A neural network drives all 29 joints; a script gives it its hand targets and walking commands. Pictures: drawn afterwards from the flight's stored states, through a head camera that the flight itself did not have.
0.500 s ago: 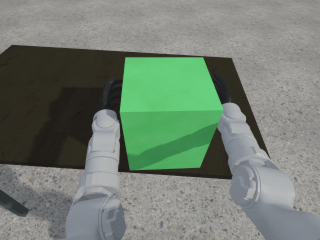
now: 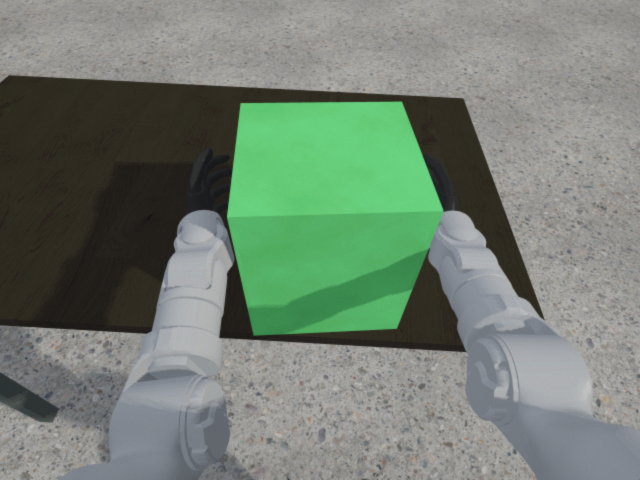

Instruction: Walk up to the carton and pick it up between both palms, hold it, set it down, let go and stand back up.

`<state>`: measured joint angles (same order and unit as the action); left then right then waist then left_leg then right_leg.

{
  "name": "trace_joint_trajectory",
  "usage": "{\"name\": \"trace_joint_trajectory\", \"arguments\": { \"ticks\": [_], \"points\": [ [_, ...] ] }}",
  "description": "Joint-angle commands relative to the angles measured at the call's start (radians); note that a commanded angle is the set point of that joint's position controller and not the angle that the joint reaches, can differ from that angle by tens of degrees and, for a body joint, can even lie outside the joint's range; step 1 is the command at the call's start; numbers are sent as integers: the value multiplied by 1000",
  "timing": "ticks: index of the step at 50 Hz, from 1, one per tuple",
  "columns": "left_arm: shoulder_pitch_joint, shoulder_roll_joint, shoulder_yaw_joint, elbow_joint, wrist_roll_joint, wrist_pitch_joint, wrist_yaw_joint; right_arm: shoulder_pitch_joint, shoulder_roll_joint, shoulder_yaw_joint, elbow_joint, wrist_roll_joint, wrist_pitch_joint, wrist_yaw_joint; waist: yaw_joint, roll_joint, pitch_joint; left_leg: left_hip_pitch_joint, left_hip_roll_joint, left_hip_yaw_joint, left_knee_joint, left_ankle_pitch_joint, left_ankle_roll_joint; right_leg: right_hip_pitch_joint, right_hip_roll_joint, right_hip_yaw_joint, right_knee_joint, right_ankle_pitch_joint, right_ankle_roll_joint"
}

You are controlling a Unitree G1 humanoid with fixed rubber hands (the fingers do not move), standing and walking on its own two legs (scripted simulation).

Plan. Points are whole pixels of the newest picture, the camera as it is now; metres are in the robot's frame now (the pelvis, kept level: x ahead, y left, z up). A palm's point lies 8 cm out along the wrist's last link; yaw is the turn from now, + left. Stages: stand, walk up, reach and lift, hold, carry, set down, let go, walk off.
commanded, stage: set down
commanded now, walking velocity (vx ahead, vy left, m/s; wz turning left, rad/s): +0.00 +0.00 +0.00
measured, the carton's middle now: (324, 224) +0.42 +0.02 +0.08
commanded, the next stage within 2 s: none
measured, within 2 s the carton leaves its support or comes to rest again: neither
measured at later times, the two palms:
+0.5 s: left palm (202, 271) +0.33 +0.17 +0.08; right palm (485, 237) +0.40 -0.19 +0.10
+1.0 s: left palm (152, 311) +0.27 +0.20 +0.10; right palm (507, 288) +0.30 -0.18 +0.13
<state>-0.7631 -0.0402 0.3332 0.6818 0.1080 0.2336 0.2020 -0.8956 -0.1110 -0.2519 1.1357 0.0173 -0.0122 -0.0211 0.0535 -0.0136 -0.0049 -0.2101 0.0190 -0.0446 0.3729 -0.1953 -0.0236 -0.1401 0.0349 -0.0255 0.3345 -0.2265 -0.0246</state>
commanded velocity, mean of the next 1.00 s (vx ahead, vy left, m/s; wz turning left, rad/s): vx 0.00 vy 0.00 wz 0.00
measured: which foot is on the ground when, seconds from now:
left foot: down 0.00-1.00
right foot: down 0.00-1.00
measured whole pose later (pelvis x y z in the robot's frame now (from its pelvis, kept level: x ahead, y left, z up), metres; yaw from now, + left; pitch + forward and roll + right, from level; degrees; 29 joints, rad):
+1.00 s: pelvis -0.09 -0.01 -0.01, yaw -1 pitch +1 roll +0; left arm -0.49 0.13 0.17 0.33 -0.09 0.44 0.17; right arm -0.63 -0.24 -0.02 0.71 0.26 0.22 0.01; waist 0.04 -0.09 -0.07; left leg -0.35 0.04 -0.04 0.39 -0.07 -0.04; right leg -0.34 0.05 -0.03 0.46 -0.22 -0.04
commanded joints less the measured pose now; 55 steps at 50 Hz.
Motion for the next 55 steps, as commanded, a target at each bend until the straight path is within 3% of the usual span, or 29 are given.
{"name": "trace_joint_trajectory", "arguments": {
  "ticks": [1, 4, 6, 8, 13, 15, 17, 20, 22, 23, 24, 27, 28, 29, 30, 31, 32, 33, 35, 37, 39, 40, 45, 47, 50, 51, 53, 54, 55],
  "points": [
    [-421, 122, -234, -92, -65, -15, 16, -424, -286, 185, -227, 138, -26, -57, -13, 14, -604, 181, 5, 98, 103, 582, -51, -46, 39, 0, 9, 650, 51],
    [-344, 111, -244, -197, -74, 6, 4, -377, -293, 219, -303, 172, -19, -59, -5, 23, -687, 226, 15, 81, 135, 729, -59, -24, 50, -7, 59, 787, 63],
    [-309, 86, -270, -339, -103, 26, 20, -359, -334, 181, -402, 167, -47, -50, -6, 106, -760, 417, 50, 22, 193, 942, -63, -309, 60, -41, 36, 639, 52],
    [-264, 64, -335, -425, -156, 53, 31, -301, -358, 144, -388, 148, -38, -37, -23, 113, -753, 427, 81, 7, 225, 983, -70, -411, 60, -20, -45, 554, -21],
    [-110, 77, -345, -613, -164, 126, 15, -135, -367, 182, -357, 170, 9, 2, 2, 140, -735, 529, 110, -8, 251, 1102, -58, -443, 60, -1, -56, 550, -66],
    [-186, 110, -324, -660, -157, 130, 18, -228, -376, 177, -401, 197, 30, 0, -4, 122, -775, 445, 84, 31, 222, 947, -82, -329, 51, 15, -72, 517, -66],
    [-110, 123, -304, -682, -146, 141, -2, -164, -360, 221, -452, 216, 38, -1, -13, 48, -737, 321, 52, 32, 192, 858, -57, -137, 40, 18, -12, 687, -14],
    [-113, 180, -274, -759, -140, 119, -29, -150, -395, 245, -514, 253, 54, 0, -38, 40, -683, 287, 12, 29, 141, 787, -42, -20, 36, 7, 61, 729, 63],
    [-59, 211, -231, -753, -157, 86, -46, -143, -365, 286, -660, 279, 41, -5, -8, -21, -721, 238, -3, 30, 122, 704, -20, 2, 26, 20, 75, 789, 89],
    [-112, 255, -202, -682, -139, 65, -62, -172, -356, 282, -644, 286, 43, -11, -19, -33, -685, 135, -29, 52, 77, 529, -13, 151, 10, 36, 87, 780, 101],
    [-47, 272, -190, -765, -142, 50, -62, -135, -366, 292, -772, 295, 36, -14, -7, -68, -715, 62, -41, 61, 56, 508, -6, 274, 3, 57, 120, 873, 118],
    [-30, 311, -135, -685, -135, 40, -71, -111, -358, 319, -733, 322, 58, -12, 26, -83, -648, -48, -44, 52, -5, 348, 7, 336, -37, 94, 114, 708, 137],
    [-129, 298, -151, -602, -141, 47, -76, -185, -354, 307, -660, 305, 75, -7, -1, -56, -605, -82, -43, 42, -25, 236, 8, 278, -49, 96, 101, 598, 139],
    [-87, 307, -118, -483, -126, 60, -73, -157, -369, 314, -585, 298, 98, -4, 39, -81, -542, -93, -45, 58, -28, 220, 19, 254, -46, 117, 72, 464, 117],
    [19, 274, -152, -585, -152, 75, -70, -56, -384, 303, -639, 308, 101, 0, 10, -78, -540, -39, -38, 45, -41, 262, 22, 254, -34, 100, 66, 446, 96],
    [-25, 299, -121, -538, -156, 82, -69, -96, -378, 313, -628, 310, 118, -3, 36, -107, -482, -63, -35, 57, -49, 194, 28, 193, -36, 107, 50, 341, 101],
    [-86, 260, -192, -511, -181, 103, -66, -127, -386, 280, -568, 310, 132, 6, -19, -47, -429, -54, -27, 42, -54, 140, 23, 89, -32, 85, 38, 208, 86],
    [71, 243, -184, -512, -187, 122, -70, -4, -361, 307, -598, 317, 143, 13, 0, -94, -402, 0, -27, 47, -55, 188, 39, 97, -20, 85, 1, 161, 65],
    [-146, 260, -221, -351, -222, 133, -57, -181, -378, 267, -515, 280, 187, 38, -5, -83, -353, -68, -13, 40, -76, 7, 53, -43, -23, 83, -17, -136, 51],
    [-73, 250, -253, -478, -245, 141, -37, -107, -382, 239, -644, 284, 183, 45, -16, -94, -408, -18, -5, 32, -74, 24, 51, -33, -16, 70, -20, -124, 33],
    [-219, 282, -251, -387, -241, 135, -34, -161, -358, 191, -576, 246, 207, 52, -32, -141, -354, -20, -38, 21, -8, -66, 45, -202, -85, 127, -73, -424, 8],
    [-75, 285, -253, -468, -216, 146, -33, -15, -371, 218, -621, 286, 197, 49, -31, -172, -383, 199, -58, -10, 73, 51, 42, -329, -129, 138, -119, -422, -42],
    [-201, 300, -237, -495, -187, 169, -19, -107, -327, 198, -653, 286, 204, 41, -11, -80, -402, 234, -79, -2, 154, 5, 23, -480, -178, 183, -119, -533, -52],
    [-232, 291, -266, -518, -183, 183, -15, -101, -334, 187, -584, 282, 201, 37, -54, -69, -396, 352, -92, -23, 211, -10, 13, -599, -207, 193, -129, -540, -90],
    [-262, 286, -279, -503, -180, 223, -1, -141, -335, 196, -587, 314, 209, 29, -45, -32, -421, 340, -82, -23, 216, -41, 1, -609, -212, 200, -111, -536, -83],
    [-181, 275, -293, -618, -173, 218, 14, -75, -379, 186, -605, 329, 194, 32, -45, -20, -419, 466, -83, -51, 232, -22, -8, -687, -209, 184, -114, -492, -107],
    [-124, 251, -333, -661, -160, 247, 20, -11, -400, 157, -508, 322, 199, 46, -90, 23, -371, 491, -60, -67, 203, -72, -18, -687, -179, 134, -86, -423, -96],
    [-86, 221, -346, -726, -154, 244, 28, 11, -402, 142, -521, 334, 192, 54, -83, 85, -381, 479, -42, -76, 170, -85, -30, -656, -151, 111, -65, -367, -87],
    [-89, 220, -373, -652, -165, 260, 30, 1, -426, 146, -470, 340, 196, 64, -92, 81, -361, 493, -28, -90, 152, -131, -25, -678, -136, 84, -49, -336, -92]
  ]
}}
